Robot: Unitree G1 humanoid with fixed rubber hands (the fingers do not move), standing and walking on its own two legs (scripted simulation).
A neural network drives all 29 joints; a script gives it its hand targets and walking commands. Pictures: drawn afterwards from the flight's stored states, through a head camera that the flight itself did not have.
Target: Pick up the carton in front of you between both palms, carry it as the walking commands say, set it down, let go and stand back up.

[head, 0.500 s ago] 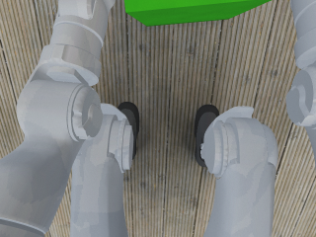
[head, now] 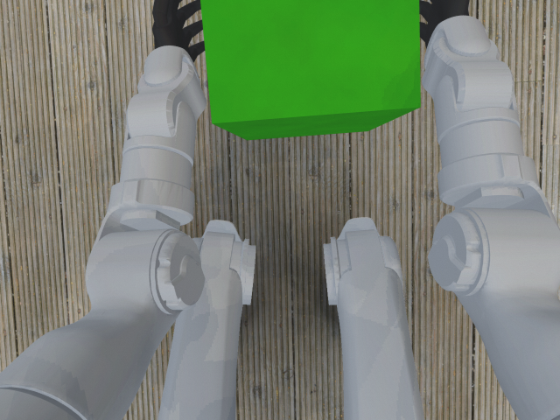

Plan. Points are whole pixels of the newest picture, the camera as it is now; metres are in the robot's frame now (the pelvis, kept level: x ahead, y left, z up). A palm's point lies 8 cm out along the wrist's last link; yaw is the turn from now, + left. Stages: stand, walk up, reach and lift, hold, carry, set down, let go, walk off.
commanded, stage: reach and lift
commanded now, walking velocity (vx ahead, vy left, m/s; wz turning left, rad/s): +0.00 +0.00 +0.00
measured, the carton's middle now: (305, 51) +0.55 -0.04 -0.16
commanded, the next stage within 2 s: none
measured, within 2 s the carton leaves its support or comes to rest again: neither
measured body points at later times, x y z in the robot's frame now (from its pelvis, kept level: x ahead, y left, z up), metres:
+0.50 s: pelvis +0.00 +0.01 +0.11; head +0.26 -0.03 +0.48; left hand +0.51 +0.12 +0.05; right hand +0.50 -0.18 +0.05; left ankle +0.11 +0.14 -0.37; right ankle +0.11 -0.13 -0.37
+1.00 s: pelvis +0.05 +0.01 +0.25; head +0.19 -0.01 +0.68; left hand +0.46 +0.13 +0.21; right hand +0.45 -0.17 +0.21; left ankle +0.11 +0.14 -0.37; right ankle +0.10 -0.13 -0.37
